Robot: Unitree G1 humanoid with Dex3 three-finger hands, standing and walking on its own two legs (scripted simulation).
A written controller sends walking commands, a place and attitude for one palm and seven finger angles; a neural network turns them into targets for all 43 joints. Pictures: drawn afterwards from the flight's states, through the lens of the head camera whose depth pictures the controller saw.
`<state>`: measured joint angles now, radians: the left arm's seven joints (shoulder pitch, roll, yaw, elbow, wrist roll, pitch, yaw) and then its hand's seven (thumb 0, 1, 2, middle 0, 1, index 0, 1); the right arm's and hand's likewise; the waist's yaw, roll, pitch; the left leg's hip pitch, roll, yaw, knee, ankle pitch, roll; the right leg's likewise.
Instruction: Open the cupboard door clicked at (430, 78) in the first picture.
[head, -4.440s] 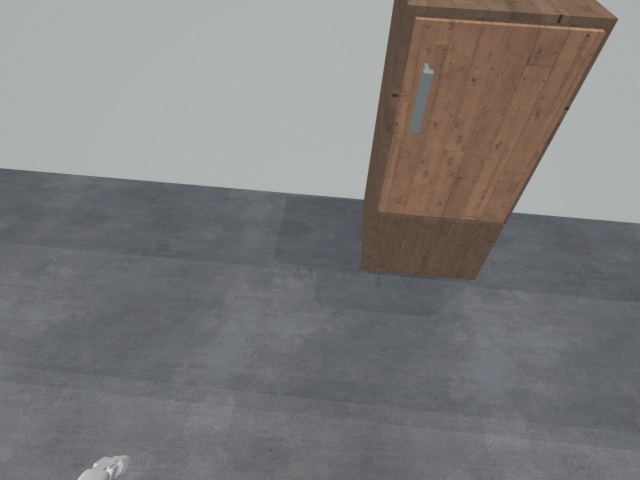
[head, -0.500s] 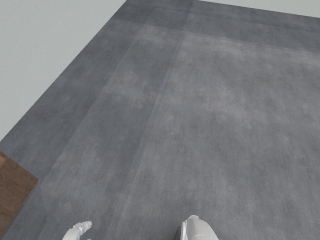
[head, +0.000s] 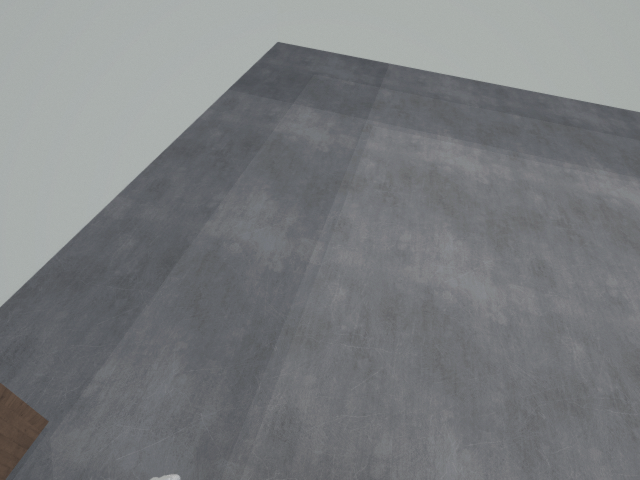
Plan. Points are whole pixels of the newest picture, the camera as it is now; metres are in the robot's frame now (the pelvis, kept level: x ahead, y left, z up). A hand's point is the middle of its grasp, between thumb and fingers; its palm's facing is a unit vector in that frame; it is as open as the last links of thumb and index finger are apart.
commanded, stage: turn to face it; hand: left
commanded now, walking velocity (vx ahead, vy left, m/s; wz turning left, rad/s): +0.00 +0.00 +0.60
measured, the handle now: out of the picture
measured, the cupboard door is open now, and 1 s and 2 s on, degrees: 0 0 0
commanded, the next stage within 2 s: none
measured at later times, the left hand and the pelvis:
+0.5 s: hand out of the picture +0.04 +0.18 -0.13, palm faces +0.26 -0.92 -0.29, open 7.4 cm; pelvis -0.02 -0.04 +0.01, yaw +15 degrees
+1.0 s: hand out of the picture -0.14 +0.22 -0.17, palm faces +0.56 -0.79 -0.25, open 7.4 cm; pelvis -0.06 +0.00 +0.01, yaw +33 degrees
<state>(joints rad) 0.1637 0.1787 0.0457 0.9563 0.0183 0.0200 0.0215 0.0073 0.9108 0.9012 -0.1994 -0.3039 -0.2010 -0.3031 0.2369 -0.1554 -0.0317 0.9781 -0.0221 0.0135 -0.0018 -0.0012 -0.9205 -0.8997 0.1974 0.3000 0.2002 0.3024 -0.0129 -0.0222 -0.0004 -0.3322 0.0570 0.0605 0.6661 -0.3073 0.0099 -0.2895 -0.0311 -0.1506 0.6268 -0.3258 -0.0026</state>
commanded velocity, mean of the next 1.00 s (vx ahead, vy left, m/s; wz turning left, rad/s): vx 0.00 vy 0.00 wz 0.60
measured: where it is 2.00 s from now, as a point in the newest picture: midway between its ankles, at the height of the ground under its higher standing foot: outside the picture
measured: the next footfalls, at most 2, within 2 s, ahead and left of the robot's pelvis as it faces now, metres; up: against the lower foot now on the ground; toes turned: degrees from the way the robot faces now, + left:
right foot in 0.42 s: +0.03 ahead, -0.15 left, +0.00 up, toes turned +11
left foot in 0.84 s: -0.06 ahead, +0.10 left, +0.00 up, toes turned +35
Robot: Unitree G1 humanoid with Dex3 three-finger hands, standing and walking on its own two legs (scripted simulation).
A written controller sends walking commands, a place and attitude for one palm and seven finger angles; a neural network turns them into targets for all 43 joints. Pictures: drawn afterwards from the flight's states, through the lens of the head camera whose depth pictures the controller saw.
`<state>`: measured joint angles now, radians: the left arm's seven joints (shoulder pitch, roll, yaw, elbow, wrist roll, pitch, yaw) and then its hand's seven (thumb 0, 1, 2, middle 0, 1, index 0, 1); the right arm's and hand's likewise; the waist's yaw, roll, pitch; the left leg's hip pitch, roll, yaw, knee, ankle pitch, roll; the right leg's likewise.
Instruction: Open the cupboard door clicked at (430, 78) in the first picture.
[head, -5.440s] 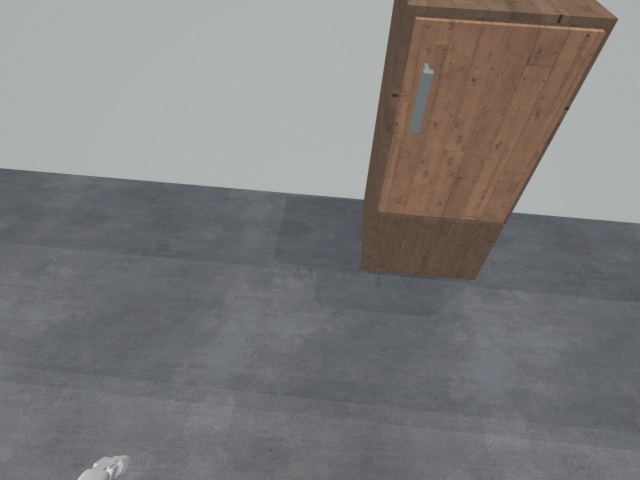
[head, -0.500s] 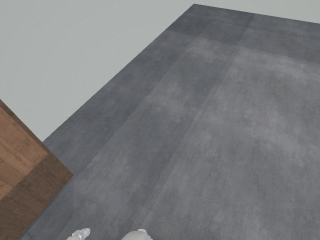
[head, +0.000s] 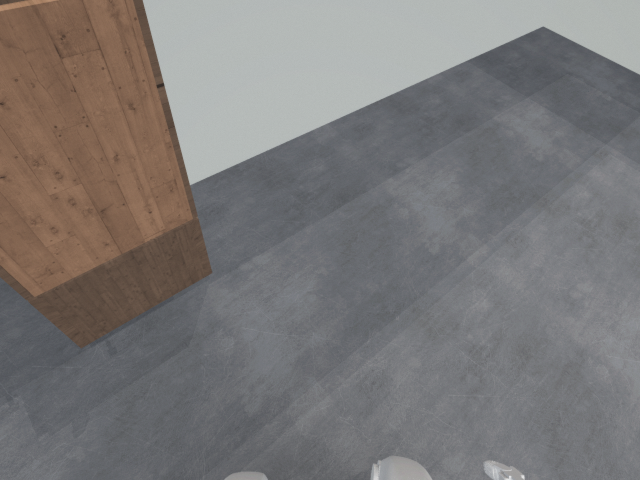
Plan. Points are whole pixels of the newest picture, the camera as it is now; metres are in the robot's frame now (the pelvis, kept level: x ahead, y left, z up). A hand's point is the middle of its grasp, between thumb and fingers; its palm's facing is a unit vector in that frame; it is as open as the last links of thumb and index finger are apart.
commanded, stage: turn to face it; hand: left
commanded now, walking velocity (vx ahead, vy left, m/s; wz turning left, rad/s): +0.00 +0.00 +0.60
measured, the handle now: out of the picture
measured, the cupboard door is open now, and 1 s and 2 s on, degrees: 0 0 0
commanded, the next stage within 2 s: take the last steps up to it in 1.22 s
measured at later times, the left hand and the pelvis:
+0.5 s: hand out of the picture +0.05 +0.18 -0.13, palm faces +0.28 -0.92 -0.28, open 7.4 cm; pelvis -0.01 -0.04 +0.00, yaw +18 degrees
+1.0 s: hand out of the picture -0.14 +0.23 -0.18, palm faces +0.57 -0.79 -0.23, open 7.4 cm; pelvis -0.06 +0.03 +0.00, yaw +33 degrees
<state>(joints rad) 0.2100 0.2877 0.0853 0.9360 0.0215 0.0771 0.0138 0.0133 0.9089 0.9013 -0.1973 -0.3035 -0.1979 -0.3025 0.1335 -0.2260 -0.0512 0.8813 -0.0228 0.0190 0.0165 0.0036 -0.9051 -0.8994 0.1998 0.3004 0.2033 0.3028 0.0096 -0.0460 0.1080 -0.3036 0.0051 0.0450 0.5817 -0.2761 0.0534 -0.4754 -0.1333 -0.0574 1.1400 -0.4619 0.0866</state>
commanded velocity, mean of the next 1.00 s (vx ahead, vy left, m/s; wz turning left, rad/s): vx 0.00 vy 0.00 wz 0.52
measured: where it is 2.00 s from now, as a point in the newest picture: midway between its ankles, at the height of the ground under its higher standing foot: outside the picture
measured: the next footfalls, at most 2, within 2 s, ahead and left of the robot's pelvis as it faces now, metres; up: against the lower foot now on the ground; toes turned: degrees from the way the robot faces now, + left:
right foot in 0.38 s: +0.04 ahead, -0.15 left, +0.00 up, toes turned +13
left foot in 0.82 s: -0.04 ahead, +0.12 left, +0.00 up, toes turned +35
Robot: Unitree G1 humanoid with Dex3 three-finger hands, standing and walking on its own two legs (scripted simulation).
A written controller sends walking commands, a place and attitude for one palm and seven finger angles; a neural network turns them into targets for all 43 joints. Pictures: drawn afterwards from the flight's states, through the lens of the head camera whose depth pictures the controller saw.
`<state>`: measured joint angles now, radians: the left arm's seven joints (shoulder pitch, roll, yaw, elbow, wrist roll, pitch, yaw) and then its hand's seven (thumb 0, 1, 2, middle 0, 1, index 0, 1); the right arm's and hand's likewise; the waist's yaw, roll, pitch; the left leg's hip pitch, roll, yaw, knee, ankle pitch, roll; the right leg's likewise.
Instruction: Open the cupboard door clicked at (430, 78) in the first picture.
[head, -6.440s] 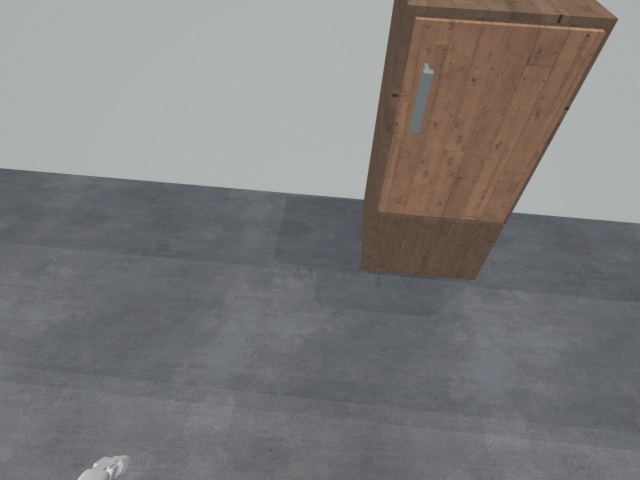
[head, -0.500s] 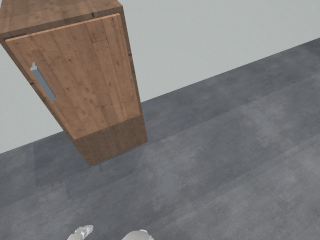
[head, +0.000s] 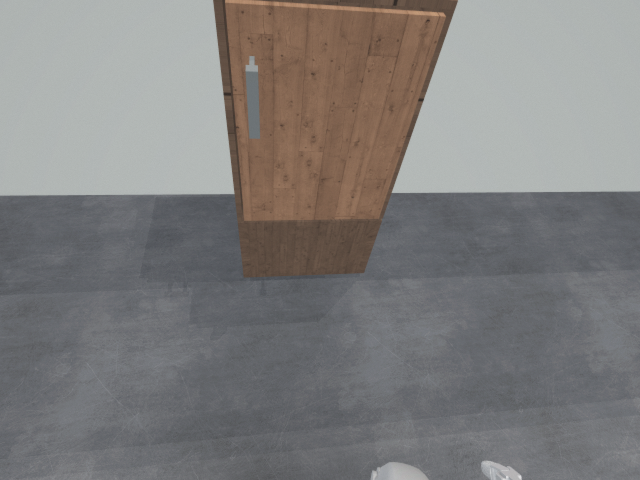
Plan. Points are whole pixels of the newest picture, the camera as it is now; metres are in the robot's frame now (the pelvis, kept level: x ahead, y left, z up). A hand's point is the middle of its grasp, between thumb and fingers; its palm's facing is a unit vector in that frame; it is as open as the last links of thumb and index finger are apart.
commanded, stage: turn to face it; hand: left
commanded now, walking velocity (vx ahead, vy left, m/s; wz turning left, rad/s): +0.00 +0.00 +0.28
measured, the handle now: (253, 98) +0.79 +0.20 +0.00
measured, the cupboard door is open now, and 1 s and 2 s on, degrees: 0 0 0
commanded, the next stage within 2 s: take the last steps up to it in 0.22 s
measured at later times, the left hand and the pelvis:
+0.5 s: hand out of the picture +0.02 +0.16 -0.16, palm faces +0.12 -0.96 -0.23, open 7.4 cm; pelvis -0.03 -0.03 +0.00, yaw +6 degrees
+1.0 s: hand out of the picture -0.07 +0.14 -0.18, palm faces +0.21 -0.97 -0.08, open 7.4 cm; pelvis +0.07 +0.02 -0.01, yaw +6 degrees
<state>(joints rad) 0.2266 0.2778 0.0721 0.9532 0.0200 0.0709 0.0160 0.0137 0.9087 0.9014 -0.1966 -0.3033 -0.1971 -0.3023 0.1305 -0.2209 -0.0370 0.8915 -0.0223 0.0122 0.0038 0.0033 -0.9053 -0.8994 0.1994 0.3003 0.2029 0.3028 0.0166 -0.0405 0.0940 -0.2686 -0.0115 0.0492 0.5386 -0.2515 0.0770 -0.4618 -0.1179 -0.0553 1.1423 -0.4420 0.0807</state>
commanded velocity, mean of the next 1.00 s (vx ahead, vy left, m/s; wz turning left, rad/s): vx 0.21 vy -0.08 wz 0.04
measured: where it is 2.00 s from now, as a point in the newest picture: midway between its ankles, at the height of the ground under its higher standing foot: (326, 441)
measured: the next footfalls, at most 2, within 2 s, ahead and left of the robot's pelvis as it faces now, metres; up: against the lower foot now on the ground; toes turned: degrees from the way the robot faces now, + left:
right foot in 0.46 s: +0.00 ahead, -0.13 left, +0.00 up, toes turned +5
left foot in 0.92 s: +0.11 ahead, +0.14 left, +0.00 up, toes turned +16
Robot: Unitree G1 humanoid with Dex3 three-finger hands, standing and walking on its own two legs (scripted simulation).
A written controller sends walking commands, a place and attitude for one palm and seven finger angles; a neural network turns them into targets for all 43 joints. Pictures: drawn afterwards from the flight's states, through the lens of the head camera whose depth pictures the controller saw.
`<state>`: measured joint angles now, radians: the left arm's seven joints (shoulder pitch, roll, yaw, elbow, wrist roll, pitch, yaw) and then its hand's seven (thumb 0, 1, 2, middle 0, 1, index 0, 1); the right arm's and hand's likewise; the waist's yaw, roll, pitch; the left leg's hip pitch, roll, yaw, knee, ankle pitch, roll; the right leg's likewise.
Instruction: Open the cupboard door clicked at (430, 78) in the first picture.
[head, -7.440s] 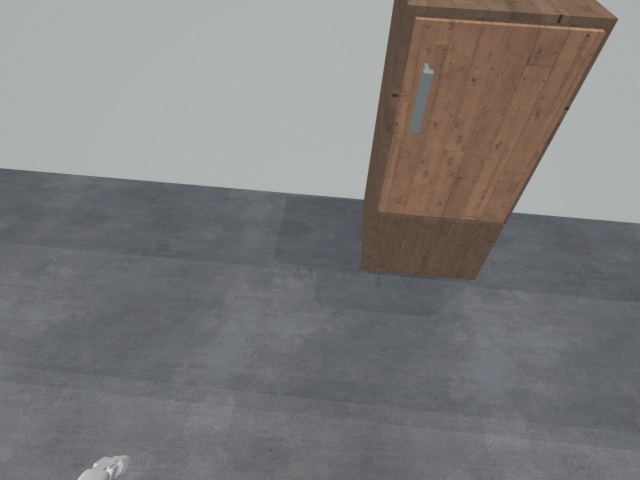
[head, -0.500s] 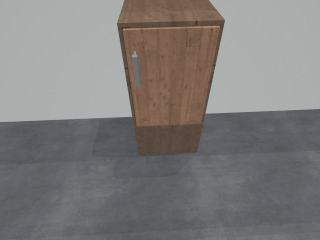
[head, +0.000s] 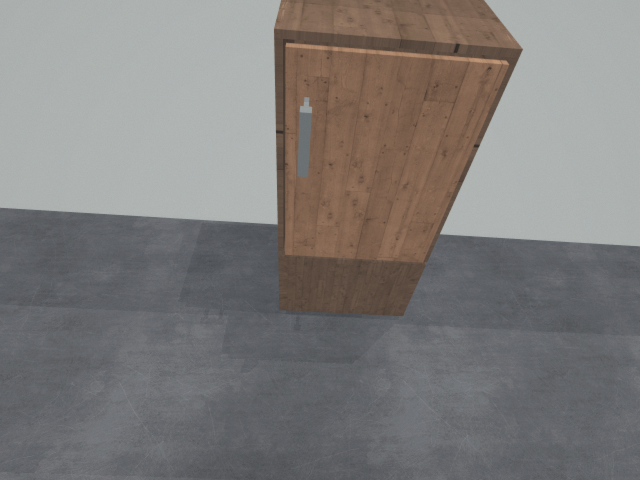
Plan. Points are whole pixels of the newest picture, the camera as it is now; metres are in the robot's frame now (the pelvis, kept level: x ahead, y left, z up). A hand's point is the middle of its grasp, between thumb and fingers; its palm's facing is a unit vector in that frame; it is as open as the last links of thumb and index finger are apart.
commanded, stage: take the last steps up to it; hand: left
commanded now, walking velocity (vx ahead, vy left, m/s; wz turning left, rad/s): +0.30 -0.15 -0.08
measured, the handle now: (304, 137) +0.74 +0.10 +0.01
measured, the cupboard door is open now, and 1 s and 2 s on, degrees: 0 0 0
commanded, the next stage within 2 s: come to a stop and stand still in 0.40 s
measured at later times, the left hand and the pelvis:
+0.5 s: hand (272, 390) +0.28 +0.09 -0.16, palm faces -0.03 -0.97 -0.23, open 7.4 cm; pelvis +0.18 -0.09 +0.00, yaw -1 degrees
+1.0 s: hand (276, 394) +0.28 +0.09 -0.16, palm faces +0.05 -0.96 -0.26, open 7.4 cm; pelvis +0.22 -0.11 +0.00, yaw -1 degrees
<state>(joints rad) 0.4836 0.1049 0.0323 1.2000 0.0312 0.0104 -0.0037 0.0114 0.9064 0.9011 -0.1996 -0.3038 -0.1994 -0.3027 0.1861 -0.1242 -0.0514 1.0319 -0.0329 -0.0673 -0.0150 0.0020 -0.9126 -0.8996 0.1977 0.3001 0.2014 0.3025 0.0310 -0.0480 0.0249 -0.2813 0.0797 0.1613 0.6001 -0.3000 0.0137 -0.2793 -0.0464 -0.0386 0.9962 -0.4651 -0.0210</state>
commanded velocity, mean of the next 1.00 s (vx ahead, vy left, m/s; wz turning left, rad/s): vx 0.00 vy -0.02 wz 0.00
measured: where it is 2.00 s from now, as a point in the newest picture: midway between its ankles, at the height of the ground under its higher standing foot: outside the picture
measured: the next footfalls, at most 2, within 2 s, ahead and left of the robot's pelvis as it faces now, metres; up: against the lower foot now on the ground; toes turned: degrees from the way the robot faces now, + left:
right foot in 0.38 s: +0.27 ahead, -0.19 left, +0.00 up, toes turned -9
left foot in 0.72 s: +0.32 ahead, +0.01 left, +0.00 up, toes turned +5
